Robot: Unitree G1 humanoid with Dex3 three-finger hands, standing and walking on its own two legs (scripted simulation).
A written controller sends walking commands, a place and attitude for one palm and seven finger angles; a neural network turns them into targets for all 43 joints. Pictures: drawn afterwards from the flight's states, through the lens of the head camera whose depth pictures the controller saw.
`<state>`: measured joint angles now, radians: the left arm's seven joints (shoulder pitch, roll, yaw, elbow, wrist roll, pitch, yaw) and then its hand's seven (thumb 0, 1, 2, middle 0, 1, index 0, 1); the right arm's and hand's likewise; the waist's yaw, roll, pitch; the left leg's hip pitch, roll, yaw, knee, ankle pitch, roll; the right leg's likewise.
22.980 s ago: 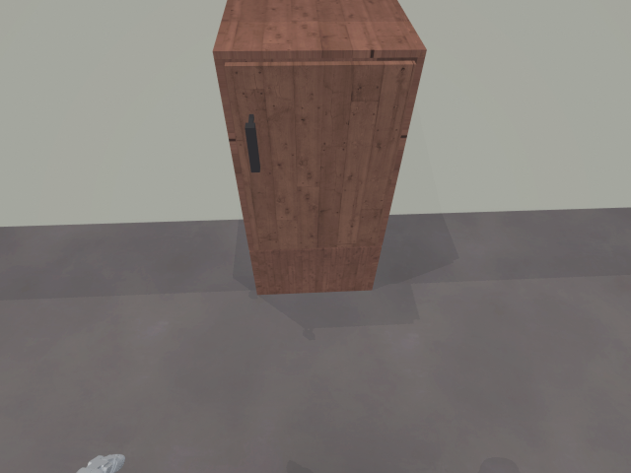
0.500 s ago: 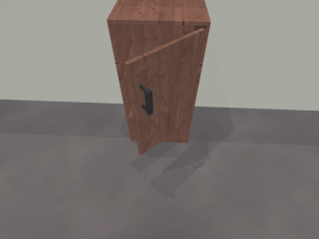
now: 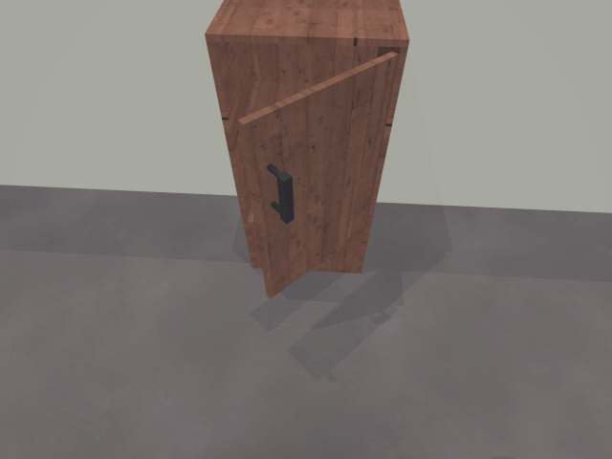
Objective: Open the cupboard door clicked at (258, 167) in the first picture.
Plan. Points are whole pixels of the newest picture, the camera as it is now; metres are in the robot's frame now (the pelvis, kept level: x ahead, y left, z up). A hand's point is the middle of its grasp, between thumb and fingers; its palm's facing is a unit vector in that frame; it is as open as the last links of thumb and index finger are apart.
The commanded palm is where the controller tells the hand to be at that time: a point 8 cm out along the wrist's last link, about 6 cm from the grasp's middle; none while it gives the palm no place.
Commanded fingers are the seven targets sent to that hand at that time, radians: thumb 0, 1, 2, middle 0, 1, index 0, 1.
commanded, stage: look to check the result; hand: left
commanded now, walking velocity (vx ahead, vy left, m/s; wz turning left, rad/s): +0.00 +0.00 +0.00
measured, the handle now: (279, 193) +0.61 +0.09 -0.06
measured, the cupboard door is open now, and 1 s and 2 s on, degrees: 44 44 44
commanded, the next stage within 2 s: walk to a spot facing it in 0.14 s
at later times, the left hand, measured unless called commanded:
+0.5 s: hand out of the picture +0.02 +0.18 -0.18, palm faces -0.02 -0.98 -0.21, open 7.4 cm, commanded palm none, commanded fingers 0.00 0.90 0.90 -0.20 -0.30 -0.20 -0.30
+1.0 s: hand out of the picture +0.11 +0.17 -0.17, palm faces -0.30 -0.92 -0.27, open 7.4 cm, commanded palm none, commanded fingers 0.00 0.90 0.90 -0.20 -0.30 -0.20 -0.30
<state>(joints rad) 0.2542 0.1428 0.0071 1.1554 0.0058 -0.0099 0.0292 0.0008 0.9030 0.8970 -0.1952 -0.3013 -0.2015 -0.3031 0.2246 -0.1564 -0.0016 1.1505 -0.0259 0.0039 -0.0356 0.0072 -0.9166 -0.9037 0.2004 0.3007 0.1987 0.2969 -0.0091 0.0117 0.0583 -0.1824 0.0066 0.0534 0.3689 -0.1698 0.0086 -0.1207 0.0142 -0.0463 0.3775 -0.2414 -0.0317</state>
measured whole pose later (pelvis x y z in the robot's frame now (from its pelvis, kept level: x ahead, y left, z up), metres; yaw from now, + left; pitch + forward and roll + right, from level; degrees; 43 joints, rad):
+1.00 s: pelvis -0.01 -0.02 +0.00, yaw -22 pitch +1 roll +2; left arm 0.22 0.22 0.08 0.93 0.03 0.05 0.00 0.00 0.90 0.90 -0.20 -0.30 -0.20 -0.30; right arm 0.05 -0.22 -0.06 0.89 -0.01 0.04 -0.04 0.01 -0.91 -0.90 0.20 0.30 0.20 0.30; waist 0.03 -0.02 0.11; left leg -0.40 0.01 -0.01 0.86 -0.46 -0.04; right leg -0.29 0.10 0.18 0.49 -0.21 -0.05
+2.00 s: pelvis +0.01 -0.04 -0.01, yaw -59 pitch +1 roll +0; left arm 0.21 0.23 0.06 0.91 0.02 0.01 -0.02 0.00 0.90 0.90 -0.20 -0.30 -0.20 -0.30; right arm 0.21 -0.24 -0.06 0.91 -0.03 0.03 0.01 0.01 -0.91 -0.90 0.20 0.30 0.20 0.30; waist 0.00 -0.01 0.08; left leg -0.46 0.08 0.06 0.93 -0.44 -0.06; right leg -0.24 0.01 0.05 0.51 -0.29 -0.02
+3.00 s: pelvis +0.12 -0.42 -0.01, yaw -87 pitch +1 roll +0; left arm 0.28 0.23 0.09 1.05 0.03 0.00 -0.04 0.01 0.91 0.90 -0.19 -0.30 -0.20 -0.30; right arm 0.19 -0.16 -0.03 0.94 -0.05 -0.08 -0.01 0.00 -0.91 -0.90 0.20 0.30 0.20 0.30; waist 0.02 -0.03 0.04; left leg -0.31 0.09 0.13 0.53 -0.23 -0.02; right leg -0.45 -0.03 -0.04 1.12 -0.38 -0.03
